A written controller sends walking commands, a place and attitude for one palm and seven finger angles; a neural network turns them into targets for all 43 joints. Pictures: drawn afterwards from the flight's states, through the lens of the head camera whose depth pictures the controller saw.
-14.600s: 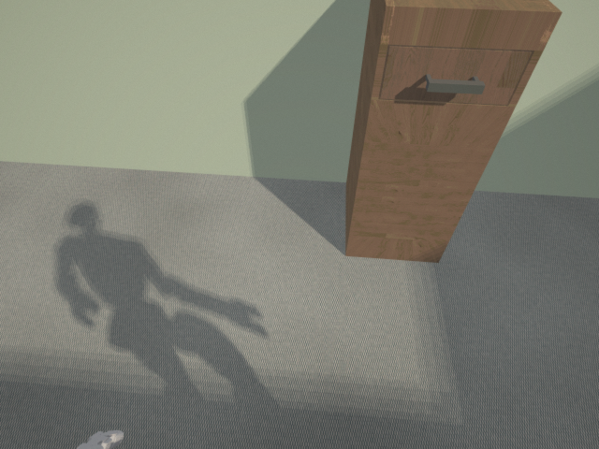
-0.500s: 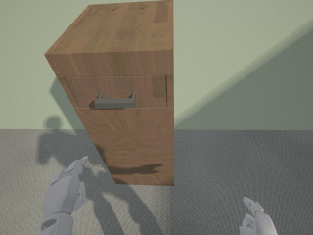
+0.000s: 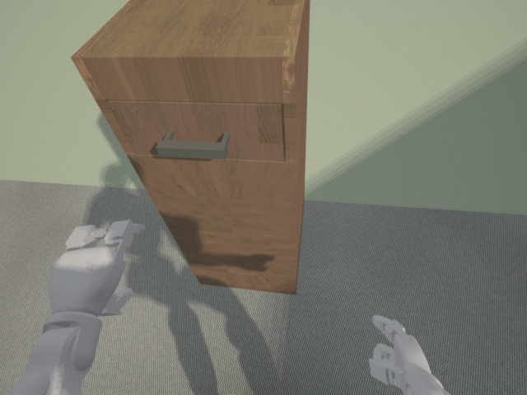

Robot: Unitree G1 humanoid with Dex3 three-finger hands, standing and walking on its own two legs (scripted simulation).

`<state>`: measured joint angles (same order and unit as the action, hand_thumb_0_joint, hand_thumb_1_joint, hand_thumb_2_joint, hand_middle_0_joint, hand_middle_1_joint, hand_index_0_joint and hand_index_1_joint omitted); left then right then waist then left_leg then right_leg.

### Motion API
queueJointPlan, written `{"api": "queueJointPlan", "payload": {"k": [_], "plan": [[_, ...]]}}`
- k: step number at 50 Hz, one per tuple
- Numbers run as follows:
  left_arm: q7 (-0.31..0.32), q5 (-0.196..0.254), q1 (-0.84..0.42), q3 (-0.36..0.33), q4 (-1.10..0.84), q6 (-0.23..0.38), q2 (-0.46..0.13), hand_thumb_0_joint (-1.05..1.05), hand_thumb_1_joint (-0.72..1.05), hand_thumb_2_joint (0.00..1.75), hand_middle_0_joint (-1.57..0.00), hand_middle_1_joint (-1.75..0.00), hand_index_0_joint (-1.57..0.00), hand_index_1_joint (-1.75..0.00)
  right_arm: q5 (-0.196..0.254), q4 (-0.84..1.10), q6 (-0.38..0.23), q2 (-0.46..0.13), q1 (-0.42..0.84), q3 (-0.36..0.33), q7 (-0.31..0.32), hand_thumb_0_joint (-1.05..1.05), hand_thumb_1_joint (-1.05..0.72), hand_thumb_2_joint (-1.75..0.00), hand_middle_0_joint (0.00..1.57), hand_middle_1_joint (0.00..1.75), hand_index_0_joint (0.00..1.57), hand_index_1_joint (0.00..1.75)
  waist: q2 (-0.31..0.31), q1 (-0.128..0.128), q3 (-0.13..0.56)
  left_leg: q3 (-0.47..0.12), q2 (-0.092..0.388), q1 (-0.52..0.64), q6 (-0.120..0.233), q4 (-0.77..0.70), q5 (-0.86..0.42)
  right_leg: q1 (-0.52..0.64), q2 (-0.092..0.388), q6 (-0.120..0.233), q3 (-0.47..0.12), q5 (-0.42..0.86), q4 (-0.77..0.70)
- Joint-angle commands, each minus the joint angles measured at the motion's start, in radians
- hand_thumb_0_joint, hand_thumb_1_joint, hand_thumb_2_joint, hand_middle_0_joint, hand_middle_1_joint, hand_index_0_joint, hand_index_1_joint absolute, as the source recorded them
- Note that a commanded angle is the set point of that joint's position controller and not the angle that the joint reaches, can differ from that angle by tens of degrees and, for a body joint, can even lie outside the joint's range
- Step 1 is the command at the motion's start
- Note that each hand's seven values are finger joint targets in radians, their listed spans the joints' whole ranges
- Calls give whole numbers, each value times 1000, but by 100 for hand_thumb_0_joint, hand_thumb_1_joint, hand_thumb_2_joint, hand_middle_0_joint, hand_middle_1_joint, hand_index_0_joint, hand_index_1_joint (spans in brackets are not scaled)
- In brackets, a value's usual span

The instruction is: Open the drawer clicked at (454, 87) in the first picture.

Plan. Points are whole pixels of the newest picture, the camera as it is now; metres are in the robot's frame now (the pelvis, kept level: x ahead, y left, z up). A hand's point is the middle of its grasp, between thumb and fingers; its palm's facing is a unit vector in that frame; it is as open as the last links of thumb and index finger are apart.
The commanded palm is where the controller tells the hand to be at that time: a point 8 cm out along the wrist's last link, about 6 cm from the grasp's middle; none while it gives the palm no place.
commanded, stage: raise the hand with hooked fingers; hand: left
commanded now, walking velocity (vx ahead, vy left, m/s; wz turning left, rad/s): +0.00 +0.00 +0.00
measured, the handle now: (195, 142) +0.55 +0.20 +0.06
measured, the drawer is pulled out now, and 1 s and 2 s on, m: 0.00 0.00 0.00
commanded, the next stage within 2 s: move the hooked fingers above the handle in 1.14 s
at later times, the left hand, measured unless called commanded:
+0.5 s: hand (84, 224) +0.30 +0.28 +0.13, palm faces +0.12 -0.08 -0.99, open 13.3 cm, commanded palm +0.27 +0.28 +0.19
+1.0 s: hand (69, 208) +0.30 +0.29 +0.16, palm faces +0.01 -0.06 -1.00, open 13.8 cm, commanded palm +0.28 +0.30 +0.23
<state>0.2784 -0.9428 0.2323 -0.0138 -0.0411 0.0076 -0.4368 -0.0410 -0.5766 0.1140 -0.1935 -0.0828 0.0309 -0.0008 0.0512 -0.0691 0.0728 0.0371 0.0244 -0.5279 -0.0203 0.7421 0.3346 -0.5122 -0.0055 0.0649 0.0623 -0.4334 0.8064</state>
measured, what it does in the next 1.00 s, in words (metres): shifts its weight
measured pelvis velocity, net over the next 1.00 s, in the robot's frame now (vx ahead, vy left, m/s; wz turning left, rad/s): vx -0.01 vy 0.06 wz -0.02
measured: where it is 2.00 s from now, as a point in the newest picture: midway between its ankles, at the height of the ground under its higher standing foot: outside the picture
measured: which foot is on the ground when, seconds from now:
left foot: down 0.00-1.00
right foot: down 0.00-1.00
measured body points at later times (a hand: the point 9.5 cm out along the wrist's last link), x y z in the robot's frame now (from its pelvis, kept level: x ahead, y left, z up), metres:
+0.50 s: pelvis +0.01 +0.06 +0.02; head +0.01 +0.02 +0.47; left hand +0.29 +0.28 +0.18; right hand +0.22 -0.17 -0.07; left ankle +0.01 +0.15 -0.71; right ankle -0.02 -0.07 -0.71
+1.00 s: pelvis -0.01 +0.06 +0.04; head +0.01 +0.03 +0.48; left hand +0.30 +0.29 +0.21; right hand +0.17 -0.17 -0.08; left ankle +0.01 +0.15 -0.71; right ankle -0.02 -0.07 -0.71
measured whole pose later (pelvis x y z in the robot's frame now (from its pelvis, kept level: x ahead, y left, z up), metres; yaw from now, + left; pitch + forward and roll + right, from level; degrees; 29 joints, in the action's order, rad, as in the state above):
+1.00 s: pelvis -0.01 +0.06 +0.04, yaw -1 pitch +0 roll +0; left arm -0.11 -0.84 -0.12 0.02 -0.07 0.03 -0.57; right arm 0.01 -0.62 0.14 -0.27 -0.15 0.00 0.00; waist 0.09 -0.08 -0.04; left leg 0.02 -0.05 -0.22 0.05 0.40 0.18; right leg -0.18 0.03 -0.02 0.02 -0.23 0.42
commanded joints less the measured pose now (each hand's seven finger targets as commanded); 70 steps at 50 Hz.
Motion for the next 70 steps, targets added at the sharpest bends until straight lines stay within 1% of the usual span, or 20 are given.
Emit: {"api": "queueJointPlan", "payload": {"k": [1, 3, 6, 8, 10, 13, 17, 21, 26, 30, 36, 37, 41, 44, 46, 50, 55, 60, 64, 70], "plan": [[-61, 51, 106, -149, -237, -24, -227, 0, -1, 51, -27, -88, -27, -88, 8, 179, -44, -144, 126, -42, 19, 0, -90, -90, 20, 30, 20, 30, -129, -40, 242, -10, -71, 67, 48, -93, -217, 367, 59, -81, -200, 688, -174], [-60, 58, 75, -151, -301, 15, -213, 0, -6, 49, -27, -92, -27, -92, 6, 180, -52, -146, 124, -48, 28, 0, -90, -90, 20, 30, 20, 30, -116, -36, 194, -18, -68, 83, 52, -115, -203, 323, 50, -75, -189, 610, -204], [0, 49, -24, -202, -360, 79, -247, 0, -13, 46, -27, -96, -27, -96, -6, 171, -76, -143, 106, -58, 42, 0, -90, -90, 20, 30, 20, 30, -101, -24, 192, -20, -73, 116, 55, -117, -203, 293, 49, -69, -186, 543, -229], [40, 29, -57, -210, -340, 108, -232, 0, -17, 44, -28, -99, -28, -99, -10, 148, -84, -139, 89, -75, 36, 0, -90, -90, 20, 30, 20, 30, -78, -14, 188, -22, -79, 155, 57, -116, -234, 250, 35, -53, -161, 512, -229], [69, 14, -103, -226, -312, 97, -248, 0, -22, 42, -28, -102, -28, -102, -5, 139, -80, -141, 88, -88, 30, 0, -90, -90, 20, 30, 20, 30, -57, -15, 207, -18, -78, 186, 56, -121, -250, 230, 28, -43, -132, 462, -230], [64, 13, -180, -168, -269, 36, -214, 0, -29, 39, -29, -107, -29, -107, 15, 124, -68, -150, 83, -102, 23, 0, -90, -90, 20, 30, 20, 30, 3, -9, 227, -14, -66, 247, 53, -146, -286, 214, 16, -36, -83, 426, -228], [-28, 39, -283, -80, -248, -68, -199, 0, -38, 35, -29, -112, -29, -112, 43, 126, -47, -157, 103, -98, 21, 0, -90, -90, 20, 30, 20, 30, -30, 2, 195, -26, -51, 295, 51, -205, -306, 246, 8, -41, -56, 383, -264], [-137, 33, -403, -45, -279, -112, -237, 0, -48, 31, -30, -118, -30, -118, 49, 139, -25, -155, 134, -73, 28, 0, -90, -90, 20, 30, 20, 30, -8, -2, 181, -40, -42, 352, 51, -254, -355, 286, 5, -38, -45, 370, -293], [-213, 21, -533, -95, -242, -103, -310, 0, -50, 30, -30, -120, -30, -120, 47, 124, -2, -147, 125, -48, 27, 0, -90, -90, 20, 30, 20, 30, 8, -8, 143, -60, -26, 400, 38, -306, -424, 317, -7, -30, -32, 358, -336], [-263, 52, -600, -127, -157, -106, -340, 0, -50, 30, -30, -120, -30, -120, 54, 117, 13, -149, 123, -41, 24, 0, -90, -90, 20, 30, 20, 30, -2, -15, 118, -61, -26, 401, 30, -342, -417, 355, -13, -28, -28, 349, -370], [-343, 75, -756, -56, -181, -90, -314, 0, -50, 30, -30, -120, -30, -120, 56, 119, 4, -157, 114, -39, 16, 0, -90, -90, 20, 30, 20, 30, 29, 1, 185, -74, -26, 458, 29, -361, -415, 366, -10, -29, -24, 330, -395], [-352, 74, -770, -64, -182, -81, -334, 0, -50, 30, -30, -120, -30, -120, 55, 117, 4, -161, 110, -43, 18, 0, -90, -90, 20, 30, 20, 30, 23, 3, 179, -77, -23, 465, 30, -369, -400, 360, -12, -31, -25, 320, -404], [-392, 93, -642, -56, -141, -51, -294, 0, -50, 30, -30, -120, -30, -120, 54, 116, -4, -166, 90, -45, 5, 0, -90, -90, 20, 30, 20, 30, -24, -9, 147, -72, -25, 438, 35, -381, -388, 373, -12, -30, -18, 318, -419], [-384, 99, -641, -113, -191, -14, -347, 0, -50, 30, -30, -120, -30, -120, 51, 120, -5, -175, 91, -51, 4, 0, -90, -90, 20, 30, 20, 30, -21, -21, 150, -66, -28, 426, 39, -387, -397, 389, -12, -31, -21, 338, -421], [-358, 100, -671, -159, -243, 20, -385, 0, -50, 30, -30, -120, -30, -120, 46, 121, -18, -173, 90, -51, 1, 0, -90, -90, 20, 30, 20, 30, -3, -33, 191, -70, -33, 431, 41, -386, -399, 413, -11, -29, -24, 338, -419], [-287, 111, -683, -210, -270, 61, -405, 0, -50, 30, -30, -120, -30, -120, 46, 103, -37, -168, 84, -62, 2, 0, -90, -90, 20, 30, 20, 30, 44, -40, 205, -71, -36, 440, 38, -375, -404, 399, -17, -27, -31, 343, -422], [-249, 114, -653, -160, -161, 17, -337, 0, -50, 30, -30, -120, -30, -120, 62, 82, -33, -173, 87, -68, -2, 0, -90, -90, 20, 30, 20, 30, 14, -23, 145, -49, -41, 401, 37, -384, -328, 369, -14, -32, -32, 302, -437], [-293, 93, -653, -79, -135, -45, -302, 0, -50, 30, -30, -120, -30, -120, 67, 96, -22, -181, 116, -61, 5, 0, -90, -90, 20, 30, 20, 30, -38, -12, 143, -35, -48, 384, 47, -390, -266, 385, -5, -39, -44, 271, -449], [-323, 82, -734, -47, -158, -23, -311, 0, -50, 30, -30, -120, -30, -120, 59, 95, -24, -178, 116, -53, 24, 0, -90, -90, 20, 30, 20, 30, -53, 7, 145, -27, -57, 391, 57, -388, -244, 379, 4, -46, -47, 273, -457], [-281, 86, -815, -150, -60, 50, -395, 0, -50, 30, -30, -120, -30, -120, 59, 67, -36, -170, 90, -50, 46, 0, -90, -90, 20, 30, 20, 30, -31, -4, 143, -27, -64, 373, 58, -373, -248, 388, 2, -43, -59, 280, -464]]}}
